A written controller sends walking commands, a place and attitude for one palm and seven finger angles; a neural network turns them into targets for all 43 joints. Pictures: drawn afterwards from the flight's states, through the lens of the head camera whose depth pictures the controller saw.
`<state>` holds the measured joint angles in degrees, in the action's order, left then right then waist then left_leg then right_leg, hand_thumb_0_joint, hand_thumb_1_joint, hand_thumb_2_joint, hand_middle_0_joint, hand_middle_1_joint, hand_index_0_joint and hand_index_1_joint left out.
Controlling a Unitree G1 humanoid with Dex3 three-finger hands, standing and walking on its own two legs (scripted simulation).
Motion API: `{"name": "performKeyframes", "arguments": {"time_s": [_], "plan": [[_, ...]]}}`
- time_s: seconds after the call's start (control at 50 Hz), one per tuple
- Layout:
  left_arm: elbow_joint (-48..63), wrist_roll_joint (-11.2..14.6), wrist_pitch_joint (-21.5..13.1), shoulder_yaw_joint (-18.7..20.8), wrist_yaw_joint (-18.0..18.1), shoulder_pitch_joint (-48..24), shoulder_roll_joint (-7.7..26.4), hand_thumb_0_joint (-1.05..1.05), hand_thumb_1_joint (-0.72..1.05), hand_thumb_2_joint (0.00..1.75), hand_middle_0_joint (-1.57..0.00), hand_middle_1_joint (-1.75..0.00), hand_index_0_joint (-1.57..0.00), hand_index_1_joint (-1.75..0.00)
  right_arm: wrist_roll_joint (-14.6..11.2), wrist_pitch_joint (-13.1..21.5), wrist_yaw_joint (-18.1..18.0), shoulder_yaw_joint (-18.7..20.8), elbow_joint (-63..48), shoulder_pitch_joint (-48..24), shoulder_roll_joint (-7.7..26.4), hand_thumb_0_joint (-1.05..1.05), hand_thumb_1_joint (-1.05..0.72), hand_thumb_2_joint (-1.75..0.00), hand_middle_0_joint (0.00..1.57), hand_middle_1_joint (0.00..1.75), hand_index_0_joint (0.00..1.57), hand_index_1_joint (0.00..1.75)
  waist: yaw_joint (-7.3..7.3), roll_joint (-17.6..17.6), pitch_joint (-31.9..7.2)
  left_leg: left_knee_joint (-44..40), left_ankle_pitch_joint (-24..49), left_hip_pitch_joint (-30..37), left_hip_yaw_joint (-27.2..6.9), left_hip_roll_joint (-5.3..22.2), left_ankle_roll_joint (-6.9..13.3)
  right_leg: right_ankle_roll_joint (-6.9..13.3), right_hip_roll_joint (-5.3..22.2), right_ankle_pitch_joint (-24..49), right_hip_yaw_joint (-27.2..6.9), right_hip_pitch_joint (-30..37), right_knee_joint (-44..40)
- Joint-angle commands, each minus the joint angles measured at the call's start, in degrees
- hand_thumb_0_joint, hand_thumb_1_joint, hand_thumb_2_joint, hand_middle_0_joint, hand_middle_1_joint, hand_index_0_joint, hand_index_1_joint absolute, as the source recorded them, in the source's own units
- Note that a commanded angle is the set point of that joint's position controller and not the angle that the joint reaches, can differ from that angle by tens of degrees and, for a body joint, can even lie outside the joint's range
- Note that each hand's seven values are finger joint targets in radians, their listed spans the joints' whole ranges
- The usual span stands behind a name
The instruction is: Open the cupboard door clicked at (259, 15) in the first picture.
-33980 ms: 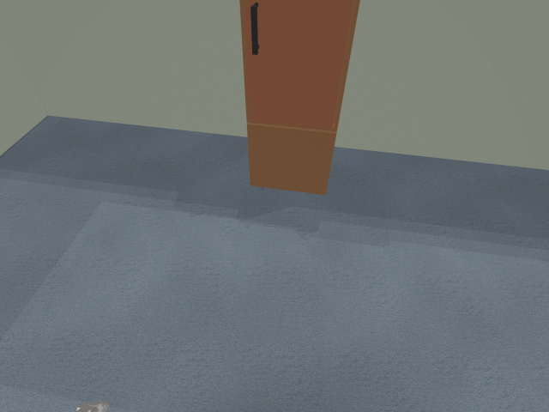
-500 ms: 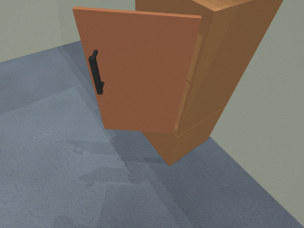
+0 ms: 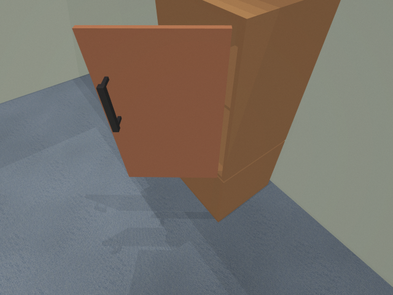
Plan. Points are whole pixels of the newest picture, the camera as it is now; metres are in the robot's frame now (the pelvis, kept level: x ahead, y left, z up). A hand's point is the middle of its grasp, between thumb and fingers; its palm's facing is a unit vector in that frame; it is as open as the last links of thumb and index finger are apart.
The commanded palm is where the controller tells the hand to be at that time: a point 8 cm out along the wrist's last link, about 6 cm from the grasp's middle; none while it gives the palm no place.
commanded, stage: come to a stop and stand still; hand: left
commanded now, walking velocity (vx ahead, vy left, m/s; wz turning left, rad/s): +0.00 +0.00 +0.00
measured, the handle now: (111, 105) +0.58 +0.27 +0.05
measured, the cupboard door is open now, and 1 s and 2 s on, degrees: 52 52 52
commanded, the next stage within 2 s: look again from close up in 0.34 s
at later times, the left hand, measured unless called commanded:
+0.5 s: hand out of the picture +0.02 +0.18 -0.17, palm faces +0.03 -0.98 -0.21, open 7.4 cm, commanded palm none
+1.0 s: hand out of the picture +0.03 +0.18 -0.17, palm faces +0.03 -0.98 -0.21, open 7.4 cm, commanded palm none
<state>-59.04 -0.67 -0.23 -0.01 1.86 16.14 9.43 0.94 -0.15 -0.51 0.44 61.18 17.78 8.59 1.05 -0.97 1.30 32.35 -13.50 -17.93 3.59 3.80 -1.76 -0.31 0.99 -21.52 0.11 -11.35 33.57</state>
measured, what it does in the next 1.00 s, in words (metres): stands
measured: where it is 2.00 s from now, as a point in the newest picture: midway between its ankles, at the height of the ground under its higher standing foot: outside the picture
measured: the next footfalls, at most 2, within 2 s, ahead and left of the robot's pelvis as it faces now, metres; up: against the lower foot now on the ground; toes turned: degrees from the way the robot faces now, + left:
none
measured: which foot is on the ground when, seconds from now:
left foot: down 0.00-1.00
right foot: down 0.00-1.00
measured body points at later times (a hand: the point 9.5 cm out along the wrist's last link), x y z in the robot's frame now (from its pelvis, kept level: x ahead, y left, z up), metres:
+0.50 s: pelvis +0.02 +0.00 +0.00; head +0.03 +0.00 +0.45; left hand +0.02 +0.23 -0.15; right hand +0.07 -0.24 -0.15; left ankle +0.04 +0.14 -0.73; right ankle -0.04 -0.12 -0.73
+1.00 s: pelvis +0.03 +0.00 +0.01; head +0.05 +0.00 +0.46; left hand +0.03 +0.23 -0.15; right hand +0.05 -0.23 -0.15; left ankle +0.04 +0.14 -0.73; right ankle -0.04 -0.12 -0.73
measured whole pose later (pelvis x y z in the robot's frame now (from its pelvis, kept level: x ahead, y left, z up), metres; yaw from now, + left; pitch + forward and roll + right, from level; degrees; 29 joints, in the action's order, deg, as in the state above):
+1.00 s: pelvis +0.03 +0.00 +0.01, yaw +0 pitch +0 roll +1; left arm -63.2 -0.8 -0.5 0.2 1.8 15.6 10.1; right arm 0.6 0.5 -1.3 0.2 64.8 12.8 9.5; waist -0.4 0.9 1.8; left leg 27.5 -13.8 -13.6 3.7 3.0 -1.9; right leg -0.5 1.7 -21.2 0.4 -6.4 27.5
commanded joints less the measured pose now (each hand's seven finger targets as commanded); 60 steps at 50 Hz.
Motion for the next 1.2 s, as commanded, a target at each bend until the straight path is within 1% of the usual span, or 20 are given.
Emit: {"name": "performKeyframes", "arguments": {"time_s": [0.0,0.06,0.1,0.16,0.2,0.24,0.36,0.46,0.56,0.64,0.74,0.8,0.84,0.88,0.92,0.98,1.08,1.1,1.12,1.18], "plan": [[1.43,-0.37,-1.06,1.94,0.31,3.45,6.99,0.0,0.9,0.9,-0.2,-0.3,-0.2,-0.3,0.0,1.53,-0.67,1.01,-2.06,0.64,5.77,0.0,-0.9,-0.9,0.2,0.3,0.2,0.3,-0.93,1.77,1.72,-5.48,6.19,4.07,-2.36,2.36,3.0,2.34,3.58,10.12,-3.48,-4.47,-8.62],[0.74,-0.35,-1.09,1.98,0.27,3.75,6.95,0.0,0.9,0.9,-0.2,-0.3,-0.2,-0.3,-0.04,1.52,-0.72,1.01,-1.76,-0.16,6.12,0.0,-0.9,-0.9,0.2,0.3,0.2,0.3,-0.98,1.2,1.47,-5.47,6.61,5.09,-2.38,2.3,2.92,2.27,3.76,10.61,-3.66,-4.73,-8.86],[0.4,-0.46,-1.24,1.92,0.27,3.78,7.2,0.0,0.9,0.9,-0.2,-0.3,-0.2,-0.3,-0.13,1.55,-0.76,1.08,-1.58,-0.6,6.12,0.0,-0.9,-0.9,0.2,0.3,0.2,0.3,-0.98,2.64,1.33,-5.38,7.63,5.8,-2.21,2.42,2.92,2.22,3.93,12.66,-3.77,-4.15,-9.21],[-0.09,-0.43,-1.33,1.95,0.23,3.85,7.41,0.0,0.9,0.9,-0.2,-0.3,-0.2,-0.3,-0.11,1.58,-0.8,1.13,-1.28,-1.33,6.58,0.0,-0.9,-0.9,0.2,0.3,0.2,0.3,-0.92,1.75,0.53,-5.25,8.78,6.85,-1.93,2.41,2.81,2.25,4.31,14.77,-3.82,-3.71,-9.24],[-0.41,-0.49,-1.34,1.83,0.22,4.02,7.22,0.0,0.9,0.9,-0.2,-0.3,-0.2,-0.3,-0.24,1.45,-0.83,1.13,-1.12,-2.07,6.53,0.0,-0.9,-0.9,0.2,0.3,0.2,0.3,-0.98,2.92,1.08,-5.46,8.04,7.01,-1.91,2.48,2.78,2.1,4.24,14.52,-3.86,-3.84,-9.88],[-0.63,-0.48,-1.24,1.78,0.17,3.76,7.46,0.0,0.9,0.9,-0.2,-0.3,-0.2,-0.3,-0.24,1.44,-0.82,1.1,-1.13,-2.59,7.07,0.0,-0.9,-0.9,0.2,0.3,0.2,0.3,-0.87,1.43,1.49,-5.74,8.25,6.99,-2.14,2.39,2.79,2.09,4.18,14.32,-4.04,-4.05,-9.83],[-1.4,-0.46,-1.21,1.79,0.1,3.94,7.53,0.0,0.9,0.9,-0.2,-0.3,-0.2,-0.3,-0.25,1.55,-0.97,0.94,-0.69,-3.57,7.64,0.0,-0.9,-0.9,0.2,0.3,0.2,0.3,-1.11,0.73,0.52,-6.08,10.69,7.96,-2.42,2.75,2.92,1.94,4.16,16.37,-3.5,-2.69,-9.65],[-1.7,-0.49,-1.25,1.78,0.08,4.19,7.61,0.0,0.9,0.9,-0.2,-0.3,-0.2,-0.3,-0.25,1.58,-1.02,0.99,-0.53,-4.14,7.79,0.0,-0.9,-0.9,0.2,0.3,0.2,0.3,-1.25,1.68,0.13,-6.14,12.1,8.6,-2.31,2.8,2.94,1.74,4.51,18.45,-3.11,-1.93,-9.86],[-1.97,-0.45,-1.25,1.71,0.12,3.91,7.79,0.0,0.9,0.9,-0.2,-0.3,-0.2,-0.3,-0.27,1.51,-1.01,0.96,-0.11,-4.43,7.71,0.0,-0.9,-0.9,0.2,0.3,0.2,0.3,-1.37,2.22,0.8,-6.67,12.0,8.42,-2.58,2.68,2.93,1.6,4.69,18.2,-2.69,-1.67,-10.39],[-2.04,-0.44,-1.21,1.8,0.13,3.78,7.71,0.0,0.9,0.9,-0.2,-0.3,-0.2,-0.3,-0.2,1.56,-1.06,0.91,0.28,-4.29,7.74,0.0,-0.9,-0.9,0.2,0.3,0.2,0.3,-1.4,1.48,0.02,-6.86,13.03,8.96,-2.49,2.76,2.93,1.62,4.74,18.68,-2.37,-0.95,-10.28],[-2.25,-0.41,-1.08,1.69,0.13,3.73,7.49,0.0,0.9,0.9,-0.2,-0.3,-0.2,-0.3,-0.19,1.53,-1.07,0.83,0.7,-4.27,7.63,0.0,-0.9,-0.9,0.2,0.3,0.2,0.3,-1.47,1.18,1.06,-7.46,12.44,8.89,-2.79,2.79,2.99,1.52,4.53,16.84,-2.41,-1.58,-10.73],[-2.4,-0.46,-1.2,1.78,0.12,3.89,7.43,0.0,0.9,0.9,-0.2,-0.3,-0.2,-0.3,-0.28,1.66,-1.14,0.84,0.96,-3.79,7.35,0.0,-0.9,-0.9,0.2,0.3,0.2,0.3,-1.54,2.09,0.08,-7.42,13.71,9.3,-2.62,2.91,3.07,1.53,4.63,18.47,-2.16,-0.5,-10.72],[-2.45,-0.35,-1.14,1.75,0.17,3.82,7.33,0.0,0.9,0.9,-0.2,-0.3,-0.2,-0.3,-0.21,1.67,-1.17,0.78,1.11,-3.64,7.57,0.0,-0.9,-0.9,0.2,0.3,0.2,0.3,-1.51,1.69,-0.24,-7.43,14.4,9.59,-2.64,2.89,3.02,1.54,4.66,18.89,-2.14,-0.39,-10.44],[-2.55,-0.34,-1.07,1.73,0.17,3.64,7.27,0.0,0.9,0.9,-0.2,-0.3,-0.2,-0.3,-0.2,1.69,-1.18,0.74,1.29,-3.34,7.48,0.0,-0.9,-0.9,0.2,0.3,0.2,0.3,-1.48,1.01,-0.11,-7.82,13.85,9.32,-2.83,2.83,3.02,1.49,4.57,17.47,-2.07,-0.37,-10.61],[-2.61,-0.4,-1.06,1.73,0.2,3.74,7.14,0.0,0.9,0.9,-0.2,-0.3,-0.2,-0.3,-0.21,1.68,-1.22,0.7,1.45,-3.28,7.32,0.0,-0.9,-0.9,0.2,0.3,0.2,0.3,-1.54,1.79,0.55,-7.81,14.28,8.99,-2.87,2.82,3.07,1.48,4.65,17.9,-1.79,-0.34,-10.73],[-2.79,-0.3,-1.07,1.7,0.22,3.97,7.01,0.0,0.9,0.9,-0.2,-0.3,-0.2,-0.3,-0.21,1.68,-1.24,0.68,1.62,-3.12,7.25,0.0,-0.9,-0.9,0.2,0.3,0.2,0.3,-1.5,1.36,0.06,-7.81,14.17,9.53,-2.88,2.79,3.02,1.45,4.73,17.84,-1.84,-0.28,-10.91],[-2.99,-0.28,-1.16,1.63,0.26,4.46,6.77,0.0,0.9,0.9,-0.2,-0.3,-0.2,-0.3,-0.23,1.62,-1.3,0.69,1.88,-2.89,6.89,0.0,-0.9,-0.9,0.2,0.3,0.2,0.3,-1.46,1.74,-0.14,-7.64,14.21,9.78,-2.61,2.71,2.86,1.5,4.93,19.38,-1.93,0.01,-11.27],[-2.95,-0.39,-1.22,1.66,0.28,4.39,6.93,0.0,0.9,0.9,-0.2,-0.3,-0.2,-0.3,-0.27,1.63,-1.33,0.73,2.01,-2.92,6.77,0.0,-0.9,-0.9,0.2,0.3,0.2,0.3,-1.53,2.43,0.24,-7.27,15.22,9.78,-2.5,2.73,2.86,1.49,4.88,21.18,-1.78,0.37,-11.13],[-3.04,-0.33,-1.24,1.66,0.32,4.57,6.82,0.0,0.9,0.9,-0.2,-0.3,-0.2,-0.3,-0.27,1.65,-1.36,0.73,1.92,-2.89,6.94,0.0,-0.9,-0.9,0.2,0.3,0.2,0.3,-1.52,2.07,0.03,-7.24,15.56,9.96,-2.43,2.72,2.82,1.48,5.04,21.71,-1.83,0.3,-11.02],[-3.07,-0.3,-1.25,1.73,0.34,4.67,6.66,0.0,0.9,0.9,-0.2,-0.3,-0.2,-0.3,-0.27,1.61,-1.36,0.74,2.03,-2.69,6.78,0.0,-0.9,-0.9,0.2,0.3,0.2,0.3,-1.46,1.99,-0.07,-7.39,15.1,9.95,-2.48,2.71,2.76,1.48,5.03,21.15,-1.86,0.42,-11.31]]}}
